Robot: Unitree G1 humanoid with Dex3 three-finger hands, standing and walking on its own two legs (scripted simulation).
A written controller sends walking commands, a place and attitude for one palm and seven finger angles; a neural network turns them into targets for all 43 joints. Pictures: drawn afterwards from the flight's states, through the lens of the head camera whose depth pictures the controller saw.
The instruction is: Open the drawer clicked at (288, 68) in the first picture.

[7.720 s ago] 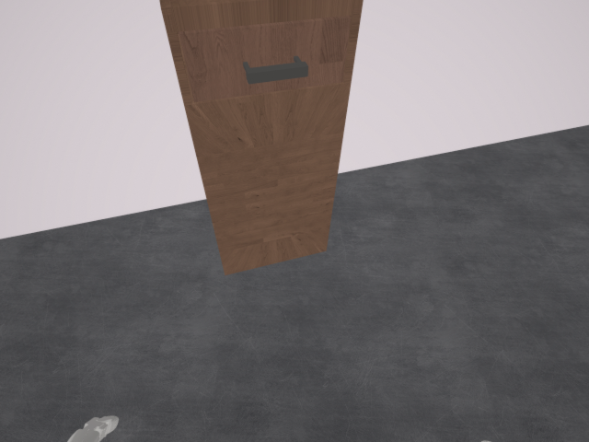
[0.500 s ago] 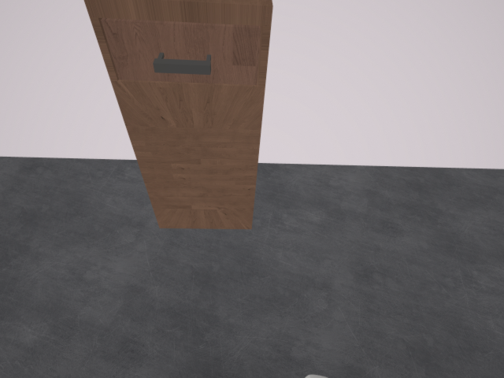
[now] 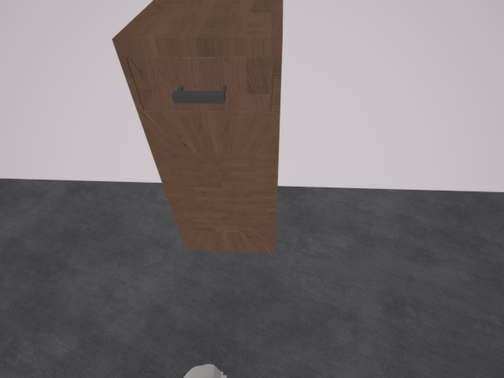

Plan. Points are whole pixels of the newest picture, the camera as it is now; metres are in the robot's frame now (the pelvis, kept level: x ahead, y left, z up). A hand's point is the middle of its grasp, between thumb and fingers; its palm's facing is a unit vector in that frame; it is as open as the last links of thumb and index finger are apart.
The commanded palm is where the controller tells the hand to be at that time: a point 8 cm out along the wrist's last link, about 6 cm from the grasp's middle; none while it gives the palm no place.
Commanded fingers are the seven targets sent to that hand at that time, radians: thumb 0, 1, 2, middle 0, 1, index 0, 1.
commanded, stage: take the last steps up to it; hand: left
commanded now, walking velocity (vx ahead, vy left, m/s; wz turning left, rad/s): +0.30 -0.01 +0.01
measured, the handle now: (200, 92) +0.80 +0.20 +0.07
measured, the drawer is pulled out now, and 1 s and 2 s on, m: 0.00 0.00 0.00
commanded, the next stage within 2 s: come to a stop and stand still in 0.60 s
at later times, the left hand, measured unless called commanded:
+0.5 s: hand (128, 359) +0.20 +0.27 -0.18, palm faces +0.06 -0.98 -0.18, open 7.4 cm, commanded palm none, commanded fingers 0.00 0.90 0.90 -0.20 -0.30 -0.20 -0.30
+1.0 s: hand (190, 279) +0.36 +0.18 -0.17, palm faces +0.01 -0.97 -0.24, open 7.2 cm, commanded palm none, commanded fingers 0.00 0.90 0.90 -0.20 -0.30 -0.20 -0.30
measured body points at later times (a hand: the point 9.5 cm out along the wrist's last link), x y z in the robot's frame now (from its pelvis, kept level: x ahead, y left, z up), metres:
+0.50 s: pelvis +0.15 +0.09 +0.00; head +0.15 +0.11 +0.45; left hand +0.19 +0.33 -0.17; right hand +0.19 -0.15 -0.14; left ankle +0.13 +0.16 -0.75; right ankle +0.18 -0.06 -0.66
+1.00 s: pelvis +0.25 +0.01 -0.01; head +0.28 -0.02 +0.43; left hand +0.36 +0.23 -0.15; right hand +0.21 -0.20 -0.19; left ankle +0.20 +0.16 -0.67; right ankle +0.33 -0.07 -0.75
